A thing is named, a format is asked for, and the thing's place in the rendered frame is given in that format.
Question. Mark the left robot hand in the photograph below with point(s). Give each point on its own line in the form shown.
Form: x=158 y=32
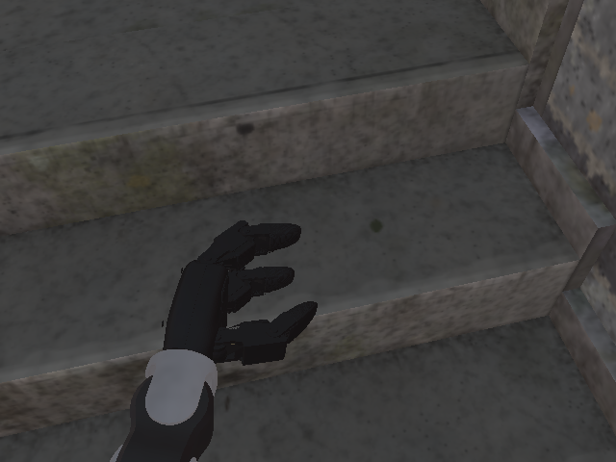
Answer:
x=217 y=283

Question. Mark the robot left forearm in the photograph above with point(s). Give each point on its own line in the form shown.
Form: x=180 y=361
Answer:
x=172 y=411

